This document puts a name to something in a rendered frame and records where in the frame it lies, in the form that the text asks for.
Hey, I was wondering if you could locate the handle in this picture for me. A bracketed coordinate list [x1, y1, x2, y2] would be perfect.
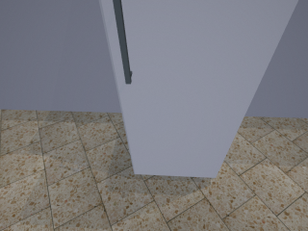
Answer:
[113, 0, 133, 85]

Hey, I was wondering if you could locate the fridge door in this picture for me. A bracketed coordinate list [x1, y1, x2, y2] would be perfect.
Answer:
[101, 0, 298, 178]

